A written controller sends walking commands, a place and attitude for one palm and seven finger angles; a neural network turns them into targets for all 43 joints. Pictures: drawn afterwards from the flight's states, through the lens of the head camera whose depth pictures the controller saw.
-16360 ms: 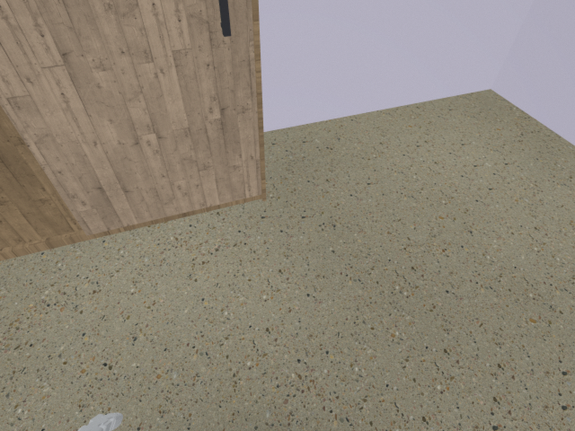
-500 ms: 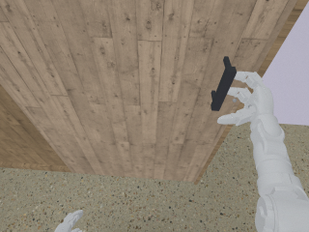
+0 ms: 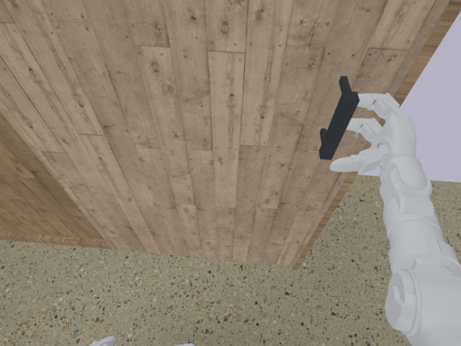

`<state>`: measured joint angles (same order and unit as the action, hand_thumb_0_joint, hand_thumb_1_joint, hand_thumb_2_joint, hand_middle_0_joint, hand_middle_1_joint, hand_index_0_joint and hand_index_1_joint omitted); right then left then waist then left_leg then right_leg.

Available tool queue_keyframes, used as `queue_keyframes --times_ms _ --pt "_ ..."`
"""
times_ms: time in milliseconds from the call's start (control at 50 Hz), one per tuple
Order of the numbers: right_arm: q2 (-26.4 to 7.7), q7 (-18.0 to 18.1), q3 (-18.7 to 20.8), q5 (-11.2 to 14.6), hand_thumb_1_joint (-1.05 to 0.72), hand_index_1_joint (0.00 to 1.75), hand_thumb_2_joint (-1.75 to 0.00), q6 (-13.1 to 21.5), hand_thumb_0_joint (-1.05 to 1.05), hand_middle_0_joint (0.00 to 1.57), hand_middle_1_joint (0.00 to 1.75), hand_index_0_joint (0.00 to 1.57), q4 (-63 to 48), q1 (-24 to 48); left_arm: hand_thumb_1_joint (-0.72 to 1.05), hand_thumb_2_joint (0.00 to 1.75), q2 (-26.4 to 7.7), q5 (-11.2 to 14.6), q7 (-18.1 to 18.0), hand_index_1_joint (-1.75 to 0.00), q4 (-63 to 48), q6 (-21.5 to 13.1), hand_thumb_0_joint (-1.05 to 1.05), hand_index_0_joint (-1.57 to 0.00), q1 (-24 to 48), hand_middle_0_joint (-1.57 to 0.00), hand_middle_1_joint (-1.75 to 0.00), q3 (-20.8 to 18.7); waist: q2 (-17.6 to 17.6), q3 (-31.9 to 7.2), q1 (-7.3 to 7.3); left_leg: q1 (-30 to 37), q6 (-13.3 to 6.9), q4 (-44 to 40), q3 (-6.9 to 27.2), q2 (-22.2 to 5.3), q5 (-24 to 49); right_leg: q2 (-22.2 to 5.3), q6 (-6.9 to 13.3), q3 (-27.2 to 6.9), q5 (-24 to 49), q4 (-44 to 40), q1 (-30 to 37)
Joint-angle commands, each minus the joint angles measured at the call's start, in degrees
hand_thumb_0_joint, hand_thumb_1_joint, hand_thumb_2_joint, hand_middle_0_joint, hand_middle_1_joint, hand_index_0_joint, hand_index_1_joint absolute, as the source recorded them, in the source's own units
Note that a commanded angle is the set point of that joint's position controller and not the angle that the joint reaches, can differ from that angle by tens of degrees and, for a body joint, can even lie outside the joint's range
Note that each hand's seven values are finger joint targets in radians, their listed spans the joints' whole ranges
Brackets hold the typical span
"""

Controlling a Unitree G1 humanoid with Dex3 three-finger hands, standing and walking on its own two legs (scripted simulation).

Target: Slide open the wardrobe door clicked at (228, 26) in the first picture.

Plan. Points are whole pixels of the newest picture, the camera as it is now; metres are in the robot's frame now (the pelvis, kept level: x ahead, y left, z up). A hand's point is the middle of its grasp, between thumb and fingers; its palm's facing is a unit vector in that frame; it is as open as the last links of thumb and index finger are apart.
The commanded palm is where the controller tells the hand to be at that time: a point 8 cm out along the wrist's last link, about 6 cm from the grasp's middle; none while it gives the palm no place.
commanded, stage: slide the fingers in behind the handle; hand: right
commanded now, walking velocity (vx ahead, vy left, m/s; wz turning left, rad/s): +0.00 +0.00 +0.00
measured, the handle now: (334, 119) +0.49 -0.12 +0.13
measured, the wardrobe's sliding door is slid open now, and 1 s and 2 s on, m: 0.00 0.00 0.00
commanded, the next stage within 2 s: grip the handle and tug to test in 1.62 s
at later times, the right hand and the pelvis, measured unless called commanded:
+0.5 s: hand (344, 143) +0.43 -0.13 +0.14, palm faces -0.03 +1.00 +0.00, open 14.0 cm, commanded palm +0.40 -0.18 +0.14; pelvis +0.00 +0.00 +0.00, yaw +0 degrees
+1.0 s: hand (328, 144) +0.43 -0.10 +0.14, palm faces -0.03 +1.00 +0.00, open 14.1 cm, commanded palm +0.40 -0.15 +0.14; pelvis +0.01 +0.01 +0.01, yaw +0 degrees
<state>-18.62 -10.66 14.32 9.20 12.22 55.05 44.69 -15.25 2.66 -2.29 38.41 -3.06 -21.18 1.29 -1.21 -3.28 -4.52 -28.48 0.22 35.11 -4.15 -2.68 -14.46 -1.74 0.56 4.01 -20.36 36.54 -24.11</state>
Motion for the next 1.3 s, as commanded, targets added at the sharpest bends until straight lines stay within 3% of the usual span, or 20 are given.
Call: queue_keyframes --times_ms 0,100,140,180,220,280,320,380,420,520,560,600,620,680,760,840,1120,1160,1220,1280 --pt "-10.21 -0.29 1.96 1.11 0.50 1.20 -0.30 3.53 0.00 0.30 1.20 0.30 -17.02 21.59 0.90 0.90 -7.95 0.31 -0.35 -0.30 -7.34 -2.56 0.00 -0.20 -0.59 -0.20 -0.30 -3.06 0.54 -20.15 1.43 14.55 -1.91 -2.22 1.62 2.48 15.29 1.22 0.54 -3.22 15.53 -5.68 5.52" --pt "-6.79 1.42 -1.02 1.10 0.50 1.20 -0.30 2.69 0.00 0.30 1.20 0.30 -22.50 21.70 0.90 0.90 -7.28 0.60 -0.44 -0.30 -7.72 -2.95 0.00 -0.20 1.09 -0.20 -0.30 -2.85 -0.66 -16.87 0.67 12.77 -1.76 -3.14 1.36 2.67 13.24 0.87 0.44 -3.42 14.11 -6.59 6.77" --pt "-7.90 2.49 0.62 0.96 0.50 1.20 -0.30 2.33 0.00 0.30 1.20 0.30 -24.19 19.78 0.90 0.90 -7.43 0.48 -0.48 -0.30 -7.88 -3.09 0.00 -0.20 1.13 -0.20 -0.30 -3.10 2.05 -18.51 1.50 14.57 -1.72 -3.11 1.35 2.70 14.24 0.84 0.66 -3.45 15.27 -6.66 7.39" --pt "-6.31 3.21 -0.82 0.69 0.50 1.20 -0.30 1.78 0.00 0.30 1.20 0.30 -26.24 20.48 0.90 0.90 -6.98 0.41 -0.52 -0.30 -7.91 -3.30 0.00 -0.20 1.93 -0.20 -0.30 -2.86 -0.02 -18.24 1.12 14.41 -1.61 -3.36 1.49 2.54 14.45 1.00 0.53 -3.12 14.97 -6.91 8.09" --pt "-7.68 3.85 0.22 0.38 0.50 1.20 -0.30 1.27 0.00 0.30 1.20 0.30 -25.76 18.96 0.90 0.90 -7.23 0.27 -0.66 -0.30 -7.53 -3.25 0.00 -0.20 1.78 -0.20 -0.30 -2.87 3.15 -17.65 1.25 15.38 -1.59 -3.47 1.35 2.49 15.06 0.77 0.73 -3.28 15.67 -6.90 7.58" --pt "-5.62 4.00 -1.52 0.12 0.50 1.20 -0.30 0.29 0.00 0.30 1.20 0.30 -24.84 19.29 0.90 0.90 -6.74 0.59 -0.84 -0.30 -7.63 -3.14 0.00 -0.20 3.05 -0.20 -0.30 -2.48 0.77 -14.87 0.88 14.31 -1.51 -4.05 1.61 2.29 14.14 1.07 0.59 -2.59 13.63 -7.33 6.75" --pt "-5.76 4.12 -1.35 0.15 0.50 1.20 -0.30 0.20 0.00 0.30 1.20 0.30 -25.06 19.73 0.90 0.90 -6.92 0.47 -0.84 -0.30 -7.65 -3.31 0.00 -0.20 2.73 -0.20 -0.30 -2.65 2.72 -16.30 1.17 15.06 -1.70 -3.73 1.49 2.35 14.60 0.99 0.70 -3.09 14.69 -7.00 7.50" --pt "-3.83 3.83 -2.38 0.53 0.50 1.20 -0.30 -0.18 0.00 0.30 1.20 0.30 -25.66 18.96 0.90 0.90 -6.48 0.49 -0.77 -0.30 -8.05 -3.34 0.00 -0.20 3.45 -0.20 -0.30 -2.37 0.38 -17.86 1.35 15.83 -1.69 -3.52 1.70 2.19 17.02 1.35 0.49 -2.54 16.36 -6.74 8.38" --pt "-3.86 3.86 -2.32 0.60 0.50 1.20 -0.30 -0.37 0.00 0.30 1.20 0.30 -24.31 18.09 0.90 0.90 -6.69 0.48 -0.79 -0.30 -7.71 -3.24 0.00 -0.20 3.15 -0.20 -0.30 -2.56 3.77 -16.61 1.18 15.84 -1.63 -3.47 1.31 2.31 17.22 1.11 0.61 -2.92 16.82 -6.60 7.64" --pt "-2.73 4.39 -3.24 0.47 0.50 1.20 -0.30 -0.42 0.00 0.30 1.20 0.30 -26.50 17.65 0.90 0.90 -6.58 0.44 -0.56 -0.30 -8.10 -3.09 0.00 -0.20 3.69 -0.20 -0.30 -2.63 3.55 -17.66 1.46 16.34 -1.62 -3.13 1.34 2.20 17.96 1.27 0.61 -2.90 17.41 -6.38 7.99" --pt "-0.58 4.65 -4.92 0.26 0.50 1.20 -0.30 -0.40 0.00 0.30 1.20 0.30 -28.41 17.78 0.90 0.90 -6.00 0.46 -0.36 -0.30 -8.45 -3.13 0.00 -0.20 4.42 -0.20 -0.30 -2.52 -0.39 -18.22 1.53 15.83 -1.68 -3.06 1.50 2.11 18.80 1.42 0.41 -2.62 18.60 -6.22 9.38" --pt "-0.04 5.21 -5.39 0.24 0.50 1.20 -0.30 -0.50 0.00 0.30 1.20 0.30 -28.71 18.45 0.90 0.90 -6.07 0.40 -0.33 -0.30 -7.90 -3.10 0.00 -0.20 4.05 -0.20 -0.30 -2.73 1.79 -18.17 1.11 15.57 -1.60 -3.10 1.21 2.25 18.70 1.27 0.38 -2.86 18.56 -6.20 9.54" --pt "-0.75 5.65 -4.49 0.29 0.50 1.20 -0.30 -0.62 0.00 0.30 1.20 0.30 -28.25 17.23 0.90 0.90 -6.27 0.25 -0.35 -0.30 -7.95 -2.99 0.00 -0.20 3.91 -0.20 -0.30 -2.78 3.67 -18.19 1.50 16.36 -1.60 -3.11 1.12 2.24 18.92 1.23 0.53 -3.11 18.98 -6.21 8.98" --pt "-0.97 6.71 -4.04 -0.08 0.50 1.20 -0.30 -0.82 0.00 0.30 1.20 0.30 -29.18 17.79 0.90 0.90 -5.97 0.25 -0.32 -0.30 -7.82 -2.85 0.00 -0.20 4.27 -0.20 -0.30 -2.69 1.88 -18.24 1.60 16.43 -1.49 -3.43 1.50 2.18 18.59 1.46 0.53 -2.61 17.95 -6.50 9.10" --pt "-2.80 7.55 -2.01 -0.41 0.50 1.20 -0.30 -0.71 0.00 0.30 1.20 0.30 -29.95 13.84 0.90 0.90 -5.84 0.08 -0.21 -0.30 -8.31 -2.58 0.00 -0.20 4.74 -0.20 -0.30 -2.66 3.23 -18.95 2.92 19.52 -1.52 -3.40 1.67 2.08 20.60 1.44 0.60 -2.25 19.07 -7.01 8.26" --pt "0.10 7.46 -4.72 -0.57 0.50 1.20 -0.30 -0.97 0.00 0.30 1.20 0.30 -30.86 14.59 0.90 0.90 -5.61 0.24 -0.18 -0.30 -8.27 -2.56 0.00 -0.20 4.77 -0.20 -0.30 -2.70 3.32 -17.54 2.01 18.62 -1.47 -3.86 1.47 2.22 20.21 1.34 0.66 -2.06 18.73 -7.31 8.68" --pt "0.61 7.57 -5.40 -0.48 0.50 1.20 -0.30 -0.61 0.00 0.30 1.20 0.30 -27.72 17.18 0.90 0.90 -5.87 0.21 -0.50 -0.30 -7.59 -2.70 0.00 -0.20 4.64 -0.20 -0.30 -2.67 4.45 -16.19 1.50 17.32 -1.38 -4.89 1.76 2.19 15.15 1.70 0.82 -2.22 13.89 -7.64 7.66" --pt "2.00 7.63 -6.27 -0.41 0.50 1.20 -0.30 -0.44 0.00 0.30 1.20 0.30 -28.62 17.06 0.90 0.90 -5.49 0.27 -0.35 -0.30 -7.75 -2.89 0.00 -0.20 4.87 -0.20 -0.30 -2.65 1.69 -17.38 1.69 17.18 -1.54 -4.53 1.82 2.18 16.67 1.75 0.64 -2.03 15.32 -7.41 8.85" --pt "0.20 8.05 -4.94 -0.59 0.50 1.20 -0.30 -0.61 0.00 0.30 1.20 0.30 -25.86 17.42 0.90 0.90 -6.04 0.19 -0.42 -0.30 -7.17 -2.74 0.00 -0.20 4.28 -0.20 -0.30 -2.70 6.01 -15.61 1.11 17.04 -1.18 -4.91 1.81 2.27 15.57 1.63 0.90 -2.27 13.98 -7.41 7.00" --pt "0.76 7.86 -5.89 -0.84 0.50 1.20 -0.30 -0.09 0.00 0.30 1.20 0.30 -26.51 19.84 0.90 0.90 -5.73 0.36 -0.45 -0.30 -7.31 -2.67 0.00 -0.20 4.64 -0.20 -0.30 -2.57 2.79 -15.78 0.95 16.12 -1.32 -5.03 2.12 2.23 14.38 1.79 0.78 -2.07 12.95 -7.63 7.56"
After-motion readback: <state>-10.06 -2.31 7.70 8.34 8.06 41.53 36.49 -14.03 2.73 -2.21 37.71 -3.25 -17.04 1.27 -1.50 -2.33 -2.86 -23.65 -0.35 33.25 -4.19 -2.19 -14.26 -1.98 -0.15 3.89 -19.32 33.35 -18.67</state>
